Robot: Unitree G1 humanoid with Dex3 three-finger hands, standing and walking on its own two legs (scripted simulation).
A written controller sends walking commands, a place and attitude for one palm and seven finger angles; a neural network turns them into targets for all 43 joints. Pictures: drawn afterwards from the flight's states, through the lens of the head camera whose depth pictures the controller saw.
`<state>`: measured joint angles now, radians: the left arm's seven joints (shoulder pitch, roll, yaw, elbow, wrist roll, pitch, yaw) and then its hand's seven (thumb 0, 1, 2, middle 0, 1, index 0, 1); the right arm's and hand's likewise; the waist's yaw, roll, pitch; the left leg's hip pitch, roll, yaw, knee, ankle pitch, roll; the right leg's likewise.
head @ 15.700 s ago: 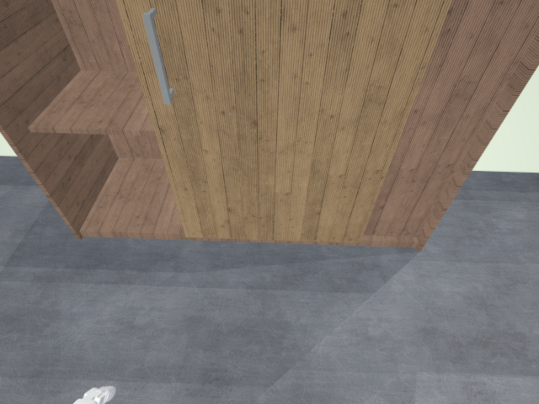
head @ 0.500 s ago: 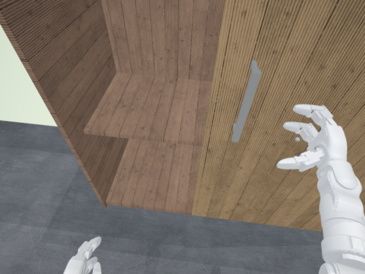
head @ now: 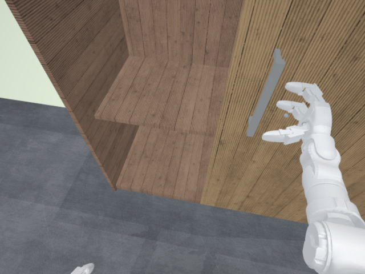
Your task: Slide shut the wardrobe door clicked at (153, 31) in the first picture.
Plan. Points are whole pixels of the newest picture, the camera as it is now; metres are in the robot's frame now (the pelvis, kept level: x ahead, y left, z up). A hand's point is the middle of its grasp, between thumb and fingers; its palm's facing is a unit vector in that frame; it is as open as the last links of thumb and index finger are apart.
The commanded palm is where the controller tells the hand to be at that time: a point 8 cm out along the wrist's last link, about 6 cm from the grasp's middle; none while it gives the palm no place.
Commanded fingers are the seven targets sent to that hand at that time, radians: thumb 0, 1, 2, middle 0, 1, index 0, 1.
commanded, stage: move the hooked fingers beside the handle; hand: right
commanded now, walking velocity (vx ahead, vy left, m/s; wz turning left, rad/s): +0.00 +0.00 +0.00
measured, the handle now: (262, 98) +0.51 -0.12 +0.11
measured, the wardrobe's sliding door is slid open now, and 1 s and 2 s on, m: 0.49 0.49 0.49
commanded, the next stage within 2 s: feel for the door with the fingertips in 0.86 s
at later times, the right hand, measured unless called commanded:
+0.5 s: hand (286, 113) +0.46 -0.16 +0.12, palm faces +0.08 +1.00 -0.01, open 13.9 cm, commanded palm +0.43 -0.22 +0.12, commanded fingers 0.00 0.50 -0.30 0.30 1.20 0.30 1.20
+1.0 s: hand (293, 115) +0.46 -0.18 +0.12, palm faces +0.07 +1.00 +0.02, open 14.0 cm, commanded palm +0.42 -0.22 +0.12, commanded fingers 0.00 0.50 -0.30 0.30 1.20 0.30 1.20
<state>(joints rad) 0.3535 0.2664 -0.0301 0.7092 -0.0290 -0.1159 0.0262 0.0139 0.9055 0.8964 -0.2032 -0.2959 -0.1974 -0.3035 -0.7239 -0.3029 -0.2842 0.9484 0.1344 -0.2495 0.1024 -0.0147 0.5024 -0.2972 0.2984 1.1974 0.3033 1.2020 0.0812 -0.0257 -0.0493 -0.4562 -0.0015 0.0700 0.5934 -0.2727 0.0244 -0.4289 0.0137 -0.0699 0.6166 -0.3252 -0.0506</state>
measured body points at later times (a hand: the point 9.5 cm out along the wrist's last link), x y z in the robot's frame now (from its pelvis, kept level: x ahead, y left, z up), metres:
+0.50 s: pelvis +0.00 +0.01 +0.00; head +0.05 +0.02 +0.44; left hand +0.05 +0.28 -0.12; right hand +0.45 -0.22 +0.12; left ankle +0.01 +0.10 -0.73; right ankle -0.01 -0.08 -0.73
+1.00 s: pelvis +0.01 +0.00 +0.00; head +0.05 +0.00 +0.44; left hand +0.06 +0.26 -0.12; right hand +0.45 -0.23 +0.12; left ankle +0.01 +0.10 -0.73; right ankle -0.01 -0.08 -0.73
